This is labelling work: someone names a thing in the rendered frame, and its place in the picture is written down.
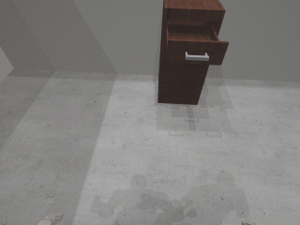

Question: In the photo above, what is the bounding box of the handle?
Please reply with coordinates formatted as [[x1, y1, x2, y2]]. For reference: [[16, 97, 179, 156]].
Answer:
[[185, 52, 209, 61]]

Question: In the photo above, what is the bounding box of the drawer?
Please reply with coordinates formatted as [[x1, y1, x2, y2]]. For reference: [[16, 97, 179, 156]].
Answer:
[[165, 23, 229, 66]]

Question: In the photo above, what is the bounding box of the cabinet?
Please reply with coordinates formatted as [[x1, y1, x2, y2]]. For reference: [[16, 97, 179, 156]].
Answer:
[[157, 0, 226, 105]]

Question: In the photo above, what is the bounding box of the left robot hand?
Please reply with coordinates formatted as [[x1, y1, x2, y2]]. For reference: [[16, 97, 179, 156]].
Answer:
[[38, 213, 64, 225]]

